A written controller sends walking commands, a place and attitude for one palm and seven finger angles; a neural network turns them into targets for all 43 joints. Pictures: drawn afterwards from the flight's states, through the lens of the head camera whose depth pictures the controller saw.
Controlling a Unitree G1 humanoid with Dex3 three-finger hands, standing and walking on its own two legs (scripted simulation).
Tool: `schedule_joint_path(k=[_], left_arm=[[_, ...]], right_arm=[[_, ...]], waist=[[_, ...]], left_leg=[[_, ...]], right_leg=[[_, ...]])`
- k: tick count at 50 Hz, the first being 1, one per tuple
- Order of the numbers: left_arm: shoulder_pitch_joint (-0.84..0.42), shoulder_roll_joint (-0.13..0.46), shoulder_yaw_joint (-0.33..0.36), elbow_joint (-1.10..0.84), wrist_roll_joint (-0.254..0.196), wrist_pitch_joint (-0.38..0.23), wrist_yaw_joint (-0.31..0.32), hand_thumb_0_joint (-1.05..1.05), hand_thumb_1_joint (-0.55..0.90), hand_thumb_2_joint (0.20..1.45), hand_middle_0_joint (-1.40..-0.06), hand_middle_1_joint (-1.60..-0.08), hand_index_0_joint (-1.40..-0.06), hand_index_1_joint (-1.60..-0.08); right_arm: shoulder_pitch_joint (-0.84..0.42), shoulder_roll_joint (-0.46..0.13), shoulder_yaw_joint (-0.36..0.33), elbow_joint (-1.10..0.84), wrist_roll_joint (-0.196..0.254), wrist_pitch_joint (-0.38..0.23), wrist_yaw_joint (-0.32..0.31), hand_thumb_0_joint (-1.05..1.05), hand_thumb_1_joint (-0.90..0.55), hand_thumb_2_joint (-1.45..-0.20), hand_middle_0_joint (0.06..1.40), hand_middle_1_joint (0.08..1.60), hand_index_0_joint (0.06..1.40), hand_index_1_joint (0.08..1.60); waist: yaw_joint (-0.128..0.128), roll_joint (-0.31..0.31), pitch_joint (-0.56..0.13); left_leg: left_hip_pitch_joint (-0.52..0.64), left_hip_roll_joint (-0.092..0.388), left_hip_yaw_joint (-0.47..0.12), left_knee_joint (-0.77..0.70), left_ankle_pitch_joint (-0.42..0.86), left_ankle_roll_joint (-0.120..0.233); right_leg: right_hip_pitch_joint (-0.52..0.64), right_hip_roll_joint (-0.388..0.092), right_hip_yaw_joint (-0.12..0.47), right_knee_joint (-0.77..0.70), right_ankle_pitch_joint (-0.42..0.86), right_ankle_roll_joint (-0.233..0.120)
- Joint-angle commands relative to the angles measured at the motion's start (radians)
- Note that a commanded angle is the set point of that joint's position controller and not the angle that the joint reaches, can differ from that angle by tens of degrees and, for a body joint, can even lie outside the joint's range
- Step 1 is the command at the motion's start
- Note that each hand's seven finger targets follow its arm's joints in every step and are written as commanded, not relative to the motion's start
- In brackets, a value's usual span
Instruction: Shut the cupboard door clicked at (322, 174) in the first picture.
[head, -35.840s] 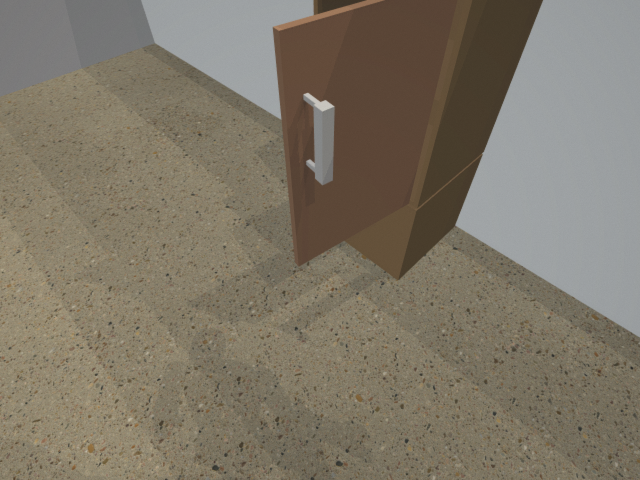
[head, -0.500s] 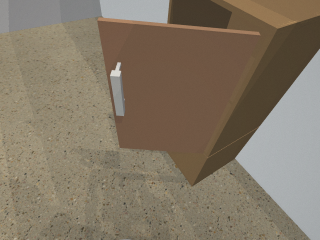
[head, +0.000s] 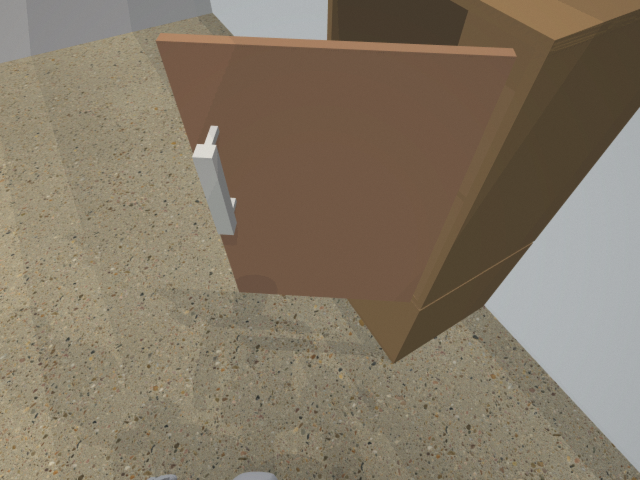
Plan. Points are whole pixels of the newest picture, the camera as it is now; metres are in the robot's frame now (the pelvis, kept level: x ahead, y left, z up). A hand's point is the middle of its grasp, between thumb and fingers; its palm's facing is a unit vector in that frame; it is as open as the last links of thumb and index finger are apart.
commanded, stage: come to a stop and stand still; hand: left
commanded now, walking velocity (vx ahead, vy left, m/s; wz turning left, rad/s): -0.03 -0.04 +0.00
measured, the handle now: (220, 183) +0.49 +0.19 +0.05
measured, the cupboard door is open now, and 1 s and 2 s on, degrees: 56 56 56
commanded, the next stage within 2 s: look again from close up in 1.12 s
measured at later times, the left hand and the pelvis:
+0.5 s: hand out of the picture +0.01 +0.25 -0.17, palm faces -0.02 -0.96 -0.28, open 7.4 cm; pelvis -0.06 +0.05 -0.01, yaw -2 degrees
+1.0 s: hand out of the picture -0.05 +0.25 -0.16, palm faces -0.02 -0.95 -0.30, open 7.4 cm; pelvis -0.08 +0.02 +0.00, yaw -1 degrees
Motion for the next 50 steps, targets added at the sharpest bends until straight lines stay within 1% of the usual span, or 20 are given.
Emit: schedule_joint_path(k=[1,2,3,4,5,6,7,8,10,11,12,13,14,16,20,22,32,41,45,50], left_arm=[[0.058,0.181,0.048,-0.031,-0.017,0.002,0.008,0.0,0.9,0.9,-0.2,-0.3,-0.2,-0.3],[0.073,0.139,0.039,-0.04,-0.024,0.008,0.005,0.0,0.9,0.9,-0.2,-0.3,-0.2,-0.3],[0.054,0.219,-0.004,-0.111,-0.023,-0.009,0.01,0.0,0.9,0.9,-0.2,-0.3,-0.2,-0.3],[0.092,0.143,0.004,-0.15,-0.02,-0.002,0.008,0.0,0.9,0.9,-0.2,-0.3,-0.2,-0.3],[0.093,0.124,0.008,-0.155,-0.017,-0.006,0.004,0.0,0.9,0.9,-0.2,-0.3,-0.2,-0.3],[0.075,0.136,-0.001,-0.139,-0.013,0.006,0.006,0.0,0.9,0.9,-0.2,-0.3,-0.2,-0.3],[0.087,0.126,-0.002,-0.136,-0.012,0.012,0.004,0.0,0.9,0.9,-0.2,-0.3,-0.2,-0.3],[0.122,0.112,-0.006,-0.135,-0.013,0.01,-0.002,0.0,0.9,0.9,-0.2,-0.3,-0.2,-0.3],[0.177,0.107,-0.002,-0.116,-0.007,-0.001,-0.007,0.0,0.9,0.9,-0.2,-0.3,-0.2,-0.3],[0.184,0.128,-0.002,-0.119,-0.005,-0.01,-0.005,0.0,0.9,0.9,-0.2,-0.3,-0.2,-0.3],[0.17,0.154,-0.001,-0.13,-0.005,-0.018,-0.003,0.0,0.9,0.9,-0.2,-0.3,-0.2,-0.3],[0.154,0.176,-0.004,-0.134,-0.009,-0.028,-0.003,0.0,0.9,0.9,-0.2,-0.3,-0.2,-0.3],[0.123,0.196,-0.002,-0.144,-0.012,-0.028,-0.002,0.0,0.9,0.9,-0.2,-0.3,-0.2,-0.3],[0.069,0.192,0.003,-0.164,-0.013,-0.02,0.001,0.0,0.9,0.9,-0.2,-0.3,-0.2,-0.3],[0.111,0.153,-0.003,-0.162,-0.012,-0.015,-0.001,0.0,0.9,0.9,-0.2,-0.3,-0.2,-0.3],[0.148,0.145,-0.004,-0.136,-0.011,-0.016,-0.003,0.0,0.9,0.9,-0.2,-0.3,-0.2,-0.3],[0.171,0.171,0.0,-0.069,-0.007,-0.03,-0.012,0.0,0.9,0.9,-0.2,-0.3,-0.2,-0.3],[0.132,0.237,0.009,-0.028,-0.011,-0.046,-0.02,0.0,0.9,0.9,-0.2,-0.3,-0.2,-0.3],[0.104,0.263,0.011,-0.016,-0.014,-0.05,-0.023,0.0,0.9,0.9,-0.2,-0.3,-0.2,-0.3],[0.069,0.285,0.01,0.001,-0.013,-0.046,-0.024,0.0,0.9,0.9,-0.2,-0.3,-0.2,-0.3]], right_arm=[[0.133,-0.052,-0.004,-0.022,-0.006,-0.033,0.005,0.0,-0.9,-0.9,0.2,0.3,0.2,0.3],[0.132,-0.104,-0.01,-0.028,-0.013,-0.043,0.004,0.0,-0.9,-0.9,0.2,0.3,0.2,0.3],[0.08,-0.184,-0.027,-0.118,-0.029,-0.05,0.003,0.0,-0.9,-0.9,0.2,0.3,0.2,0.3],[0.056,-0.202,-0.05,-0.166,-0.04,-0.07,0.005,0.0,-0.9,-0.9,0.2,0.3,0.2,0.3],[0.057,-0.177,-0.047,-0.176,-0.042,-0.062,0.0,0.0,-0.9,-0.9,0.2,0.3,0.2,0.3],[0.051,-0.162,-0.044,-0.177,-0.034,-0.063,-0.003,0.0,-0.9,-0.9,0.2,0.3,0.2,0.3],[0.045,-0.141,-0.04,-0.188,-0.031,-0.058,-0.01,0.0,-0.9,-0.9,0.2,0.3,0.2,0.3],[0.023,-0.124,-0.026,-0.204,-0.034,-0.055,-0.009,0.0,-0.9,-0.9,0.2,0.3,0.2,0.3],[0.011,-0.118,-0.025,-0.219,-0.027,-0.057,-0.006,0.0,-0.9,-0.9,0.2,0.3,0.2,0.3],[0.03,-0.102,-0.021,-0.222,-0.021,-0.058,-0.005,0.0,-0.9,-0.9,0.2,0.3,0.2,0.3],[0.06,-0.08,-0.017,-0.221,-0.015,-0.058,-0.004,0.0,-0.9,-0.9,0.2,0.3,0.2,0.3],[0.087,-0.055,-0.008,-0.21,-0.014,-0.056,0.002,0.0,-0.9,-0.9,0.2,0.3,0.2,0.3],[0.116,-0.054,-0.008,-0.196,-0.015,-0.053,0.005,0.0,-0.9,-0.9,0.2,0.3,0.2,0.3],[0.137,-0.081,-0.018,-0.181,-0.021,-0.057,0.009,0.0,-0.9,-0.9,0.2,0.3,0.2,0.3],[0.111,-0.129,-0.021,-0.177,-0.029,-0.076,0.014,0.0,-0.9,-0.9,0.2,0.3,0.2,0.3],[0.073,-0.149,-0.025,-0.175,-0.026,-0.082,0.011,0.0,-0.9,-0.9,0.2,0.3,0.2,0.3],[0.082,-0.179,-0.028,-0.101,-0.021,-0.082,0.013,0.0,-0.9,-0.9,0.2,0.3,0.2,0.3],[0.108,-0.206,-0.029,-0.037,-0.019,-0.083,0.013,0.0,-0.9,-0.9,0.2,0.3,0.2,0.3],[0.106,-0.217,-0.027,-0.014,-0.017,-0.086,0.013,0.0,-0.9,-0.9,0.2,0.3,0.2,0.3],[0.084,-0.237,-0.022,0.008,-0.019,-0.085,0.017,0.0,-0.9,-0.9,0.2,0.3,0.2,0.3]], waist=[[-0.027,-0.132,-0.194],[-0.021,0.02,-0.204],[-0.034,0.276,-0.157],[-0.021,0.342,-0.252],[-0.025,0.301,-0.271],[-0.033,0.372,-0.245],[-0.028,0.337,-0.184],[-0.004,0.239,-0.123],[0.024,0.062,-0.062],[0.014,-0.042,-0.045],[-0.013,-0.114,-0.04],[-0.036,-0.087,-0.056],[-0.057,-0.113,-0.085],[-0.067,-0.132,-0.049],[-0.027,0.041,-0.032],[0.001,0.083,-0.045],[-0.004,0.043,-0.04],[-0.036,-0.026,-0.047],[-0.041,-0.039,-0.078],[-0.033,-0.013,-0.042]], left_leg=[[0.167,0.033,0.005,-0.394,0.339,0.004],[0.253,0.144,-0.095,-0.443,0.484,0.033],[0.239,0.183,-0.132,-0.448,0.73,0.067],[0.242,0.254,-0.156,-0.343,0.826,0.117],[0.265,0.252,-0.124,-0.305,0.875,0.141],[0.234,0.24,-0.147,-0.321,0.891,0.149],[0.154,0.239,-0.131,-0.328,0.85,0.16],[0.066,0.237,-0.123,-0.325,0.729,0.169],[-0.032,0.192,-0.098,-0.281,0.516,0.128],[-0.064,0.139,-0.074,-0.237,0.397,0.097],[-0.067,0.076,-0.032,-0.197,0.249,0.075],[-0.024,0.04,-0.009,-0.186,0.162,0.064],[0.045,0.03,-0.013,-0.183,0.135,0.064],[0.076,0.047,-0.035,-0.204,0.147,0.078],[-0.052,0.154,-0.173,-0.452,0.038,0.118],[-0.11,0.193,-0.209,-0.521,-0.009,0.131],[-0.088,0.155,-0.16,-0.537,-0.086,0.112],[0.022,0.096,-0.098,-0.419,0.017,0.098],[0.06,0.086,-0.082,-0.382,0.065,0.091],[0.024,0.096,-0.108,-0.424,0.023,0.09]], right_leg=[[0.137,-0.161,0.135,0.012,0.492,-0.107],[0.03,-0.08,0.078,0.069,0.233,-0.052],[0.012,0.007,-0.008,0.16,-0.086,-0.012],[-0.077,0.023,-0.013,0.225,-0.223,-0.015],[-0.087,0.035,-0.015,0.177,-0.217,-0.027],[-0.09,0.036,-0.008,0.223,-0.2,-0.024],[-0.092,0.038,-0.005,0.268,-0.2,-0.027],[-0.062,0.037,-0.003,0.229,-0.182,-0.031],[-0.003,0.031,-0.005,0.078,-0.009,-0.031],[-0.001,-0.006,0.082,0.014,0.083,-0.053],[-0.031,-0.086,0.193,-0.045,0.094,-0.093],[-0.057,-0.16,0.259,-0.097,0.083,-0.139],[-0.122,-0.157,0.254,-0.124,-0.074,-0.15],[-0.214,-0.101,0.2,-0.127,-0.249,-0.122],[-0.102,0.013,0.054,0.02,-0.13,-0.051],[-0.007,0.02,0.014,0.063,-0.056,-0.036],[0.009,-0.006,0.06,-0.041,-0.092,-0.044],[-0.099,-0.065,0.183,-0.194,-0.272,-0.07],[-0.092,-0.082,0.196,-0.227,-0.289,-0.074],[-0.082,-0.076,0.181,-0.231,-0.314,-0.063]])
